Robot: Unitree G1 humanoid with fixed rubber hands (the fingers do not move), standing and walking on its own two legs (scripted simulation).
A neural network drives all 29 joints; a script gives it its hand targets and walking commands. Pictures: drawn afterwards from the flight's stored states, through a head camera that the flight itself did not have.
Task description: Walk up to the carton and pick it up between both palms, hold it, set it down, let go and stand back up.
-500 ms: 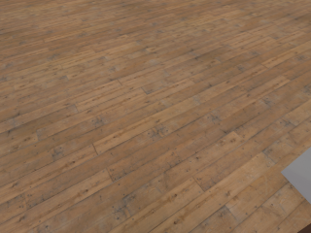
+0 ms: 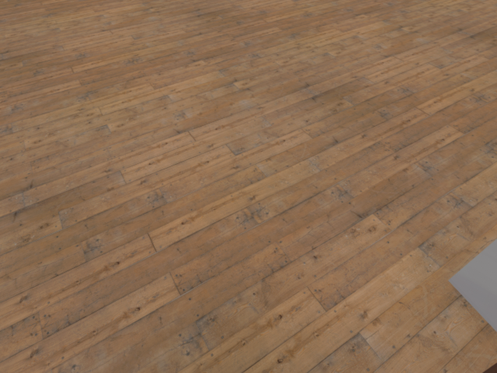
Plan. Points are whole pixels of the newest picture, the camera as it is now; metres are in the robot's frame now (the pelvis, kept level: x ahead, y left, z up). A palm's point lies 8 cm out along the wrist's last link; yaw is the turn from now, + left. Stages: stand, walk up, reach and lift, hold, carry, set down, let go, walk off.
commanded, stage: stand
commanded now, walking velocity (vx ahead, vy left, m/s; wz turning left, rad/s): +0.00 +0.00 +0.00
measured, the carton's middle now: out of the picture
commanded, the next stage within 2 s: walk up in 0.66 s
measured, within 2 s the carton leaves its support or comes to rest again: neither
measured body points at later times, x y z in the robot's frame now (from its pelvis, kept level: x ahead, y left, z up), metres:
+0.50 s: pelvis +0.00 +0.00 +0.00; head +0.01 +0.00 +0.45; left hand -0.02 +0.19 -0.17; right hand -0.03 -0.20 -0.16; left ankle -0.01 +0.13 -0.74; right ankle -0.02 -0.11 -0.74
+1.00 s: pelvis -0.03 -0.01 -0.02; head +0.02 -0.03 +0.42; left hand +0.01 +0.23 -0.18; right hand -0.02 -0.26 -0.18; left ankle -0.01 +0.13 -0.74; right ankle -0.03 -0.11 -0.69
